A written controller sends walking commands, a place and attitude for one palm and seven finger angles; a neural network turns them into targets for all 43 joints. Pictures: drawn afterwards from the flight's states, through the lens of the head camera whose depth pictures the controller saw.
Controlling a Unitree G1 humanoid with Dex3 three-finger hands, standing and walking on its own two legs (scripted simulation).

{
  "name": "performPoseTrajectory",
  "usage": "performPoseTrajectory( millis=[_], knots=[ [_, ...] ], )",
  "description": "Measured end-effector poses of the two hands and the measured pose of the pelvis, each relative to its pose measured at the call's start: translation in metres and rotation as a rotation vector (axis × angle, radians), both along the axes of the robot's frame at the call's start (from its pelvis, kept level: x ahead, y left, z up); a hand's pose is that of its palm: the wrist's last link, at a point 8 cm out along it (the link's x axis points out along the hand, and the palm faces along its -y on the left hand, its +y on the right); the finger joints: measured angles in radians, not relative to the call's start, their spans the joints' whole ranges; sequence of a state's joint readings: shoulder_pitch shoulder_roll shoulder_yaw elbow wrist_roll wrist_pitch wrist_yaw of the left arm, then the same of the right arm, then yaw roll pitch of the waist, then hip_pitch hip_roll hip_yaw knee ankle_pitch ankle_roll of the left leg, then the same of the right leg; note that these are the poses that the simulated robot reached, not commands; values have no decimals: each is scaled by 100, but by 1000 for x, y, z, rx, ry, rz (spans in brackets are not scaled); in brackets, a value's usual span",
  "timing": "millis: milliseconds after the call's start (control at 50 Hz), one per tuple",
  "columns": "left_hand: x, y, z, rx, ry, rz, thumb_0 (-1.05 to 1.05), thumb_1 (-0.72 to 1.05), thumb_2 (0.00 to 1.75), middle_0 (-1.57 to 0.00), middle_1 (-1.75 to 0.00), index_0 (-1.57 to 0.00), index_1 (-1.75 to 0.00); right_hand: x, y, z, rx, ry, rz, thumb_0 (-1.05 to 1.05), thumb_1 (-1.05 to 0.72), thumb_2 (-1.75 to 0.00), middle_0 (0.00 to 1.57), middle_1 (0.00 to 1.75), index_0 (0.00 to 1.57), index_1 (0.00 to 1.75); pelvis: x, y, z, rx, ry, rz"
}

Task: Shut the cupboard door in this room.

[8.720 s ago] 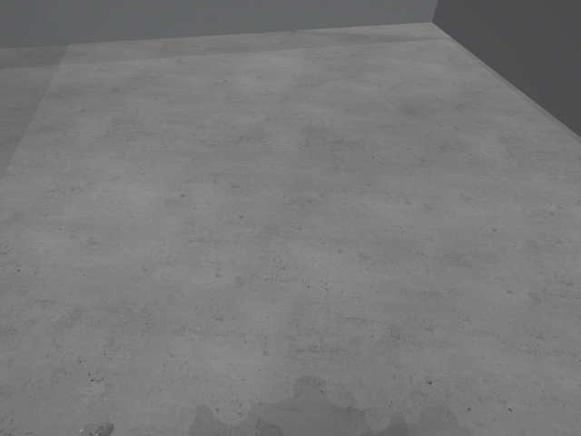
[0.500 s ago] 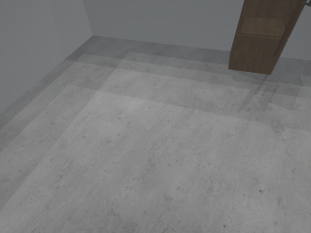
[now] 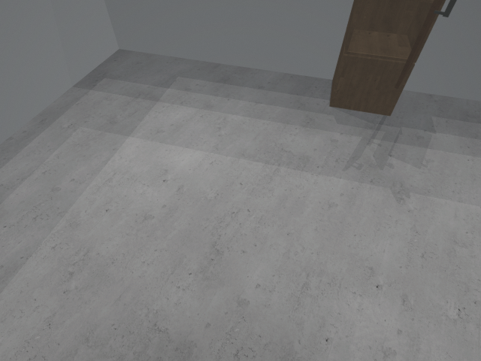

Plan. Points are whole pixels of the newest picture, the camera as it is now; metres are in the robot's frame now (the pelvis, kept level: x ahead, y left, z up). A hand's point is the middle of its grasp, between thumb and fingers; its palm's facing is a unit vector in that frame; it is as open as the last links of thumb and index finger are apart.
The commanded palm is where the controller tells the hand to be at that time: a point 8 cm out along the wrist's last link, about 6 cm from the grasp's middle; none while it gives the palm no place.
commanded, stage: stand and wait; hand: left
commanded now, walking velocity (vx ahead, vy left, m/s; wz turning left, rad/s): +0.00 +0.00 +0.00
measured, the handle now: out of the picture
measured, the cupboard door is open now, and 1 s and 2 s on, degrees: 71 71 71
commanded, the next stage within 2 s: turn or walk to find it in 0.30 s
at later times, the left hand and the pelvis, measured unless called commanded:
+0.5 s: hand out of the picture -0.01 +0.20 -0.18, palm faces +0.00 -0.98 -0.20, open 7.4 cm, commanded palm none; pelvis -0.01 +0.02 -0.01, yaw -3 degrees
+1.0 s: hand out of the picture +0.07 +0.18 -0.16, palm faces -0.17 -0.95 -0.25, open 7.4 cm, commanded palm none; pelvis -0.01 +0.00 +0.00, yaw -14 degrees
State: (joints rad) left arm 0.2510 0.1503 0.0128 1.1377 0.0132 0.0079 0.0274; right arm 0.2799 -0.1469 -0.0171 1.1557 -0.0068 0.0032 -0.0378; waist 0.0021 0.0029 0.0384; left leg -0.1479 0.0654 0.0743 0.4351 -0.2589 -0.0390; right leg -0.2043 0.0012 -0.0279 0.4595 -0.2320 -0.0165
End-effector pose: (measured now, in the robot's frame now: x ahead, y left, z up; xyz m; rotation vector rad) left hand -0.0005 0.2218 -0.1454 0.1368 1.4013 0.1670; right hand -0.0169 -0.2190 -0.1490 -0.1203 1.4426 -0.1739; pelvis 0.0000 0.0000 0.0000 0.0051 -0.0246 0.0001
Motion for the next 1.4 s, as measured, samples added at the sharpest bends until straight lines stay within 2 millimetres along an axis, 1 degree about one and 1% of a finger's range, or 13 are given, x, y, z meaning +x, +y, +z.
performPoseTrajectory(
  millis=[120, 260, 440, 520, 600, 660, 700, 840, 960, 1060, 1200, 1320, 1400],
  knots=[
    [3, 9, 2, 9, -24, -11, 1, 91, 90, -20, -30, -20, -30, -10, 14, 0, 20, 5, -11, 1, -91, -90, 20, 30, 20, 30, -3, 6, 1, 1, -3, -1],
    [-2, 16, 2, 9, -25, -15, 0, 91, 90, -20, -30, -20, -30, -14, 22, 0, 26, 0, -12, 1, -91, -90, 20, 30, 20, 30, -7, 14, 1, 3, -2, -1],
    [-16, 21, -1, 2, 22, -16, 0, 91, 90, -20, -30, -20, -30, -7, 17, 0, -3, -24, -28, 1, -91, -90, 20, 30, 20, 30, -11, 19, -1, 6, 7, -30],
    [-16, 23, -4, 8, 50, -37, 0, 91, 90, -20, -30, -20, -30, -1, 10, -5, -14, -52, -57, 1, -91, -90, 20, 30, 21, 30, -14, 17, -7, 18, 15, -63],
    [-7, 23, -4, 44, 54, -66, 0, 91, 90, -20, -30, -20, -30, 8, -4, -15, -11, -93, -87, 1, -91, -90, 20, 30, 21, 30, -15, 7, -14, 34, 14, -110],
    [4, 18, -3, 78, 25, -93, 0, 91, 90, -20, -30, -20, -30, 18, -21, -27, -5, -123, -102, 1, -91, -90, 20, 30, 21, 30, -14, -5, -22, 35, 20, -139],
    [10, 13, 0, 90, 6, -104, 0, 91, 90, -20, -30, -20, -30, 25, -31, -28, -9, -133, -104, 1, -91, -90, 20, 30, 21, 30, -15, -9, -22, 28, 25, -146],
    [32, -2, 18, 75, -21, -155, 0, 91, 90, -20, -30, -20, -30, 52, -54, -2, -41, -213, -107, 1, -91, -90, 20, 30, 20, 30, -17, -14, -3, 41, 41, -198],
    [60, -1, 21, 54, -72, -213, 0, 90, 90, -20, -30, -20, -30, 60, -60, 13, -81, -259, -124, 1, -91, -90, 20, 30, 20, 30, -10, -8, 2, 30, 49, -242],
    [82, 9, 15, 36, -107, -246, 0, 90, 90, -20, -30, -20, -30, 57, -50, 20, -105, -250, -136, 1, -91, -90, 20, 30, 20, 30, 2, 4, 2, 4, 44, -248],
    [110, 38, -3, 7, -137, -224, 0, 90, 90, -20, -30, -20, -30, 39, -11, 21, -116, -164, -119, 1, -91, -90, 20, 30, 20, 30, 21, 28, -3, -19, 19, -207],
    [116, 55, -1, 26, -102, -221, 0, 91, 90, -20, -30, -20, -30, 26, 24, 15, -61, -88, -129, 1, -91, -90, 20, 30, 20, 30, 29, 38, 0, 2, 34, -190],
    [114, 58, 6, 53, -84, -207, 0, 91, 90, -20, -30, -20, -30, 18, 34, 8, -23, -48, -135, 1, -91, -90, 20, 30, 21, 30, 28, 39, 1, 0, 54, -160]
  ],
)
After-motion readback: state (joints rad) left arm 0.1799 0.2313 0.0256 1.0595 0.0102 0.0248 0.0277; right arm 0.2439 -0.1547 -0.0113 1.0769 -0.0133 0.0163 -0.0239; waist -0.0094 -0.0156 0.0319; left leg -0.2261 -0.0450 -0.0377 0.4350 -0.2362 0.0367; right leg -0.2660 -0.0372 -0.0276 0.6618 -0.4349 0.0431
